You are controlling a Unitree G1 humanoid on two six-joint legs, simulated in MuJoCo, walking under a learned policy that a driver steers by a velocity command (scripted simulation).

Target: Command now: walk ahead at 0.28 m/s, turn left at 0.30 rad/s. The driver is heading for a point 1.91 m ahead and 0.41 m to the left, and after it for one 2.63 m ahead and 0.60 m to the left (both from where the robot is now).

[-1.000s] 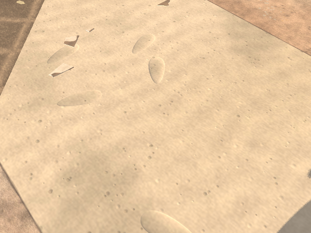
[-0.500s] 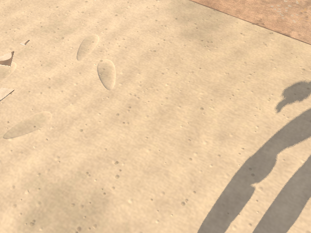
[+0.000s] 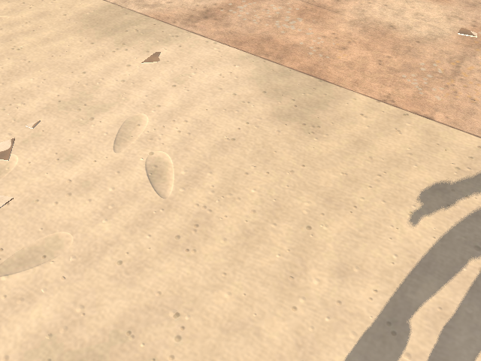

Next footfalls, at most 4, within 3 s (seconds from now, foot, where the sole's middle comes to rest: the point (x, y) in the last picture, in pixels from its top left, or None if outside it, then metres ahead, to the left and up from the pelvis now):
0.38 left None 0.27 0.21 -0.76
0.96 right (207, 322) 0.66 0.13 -0.76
1.44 left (105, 269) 0.84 0.47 -0.76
1.96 right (184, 197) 1.14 0.24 -0.76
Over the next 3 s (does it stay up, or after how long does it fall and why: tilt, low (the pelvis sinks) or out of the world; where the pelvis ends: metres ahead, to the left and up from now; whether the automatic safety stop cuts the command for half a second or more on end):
stays up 1.59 0.37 0.00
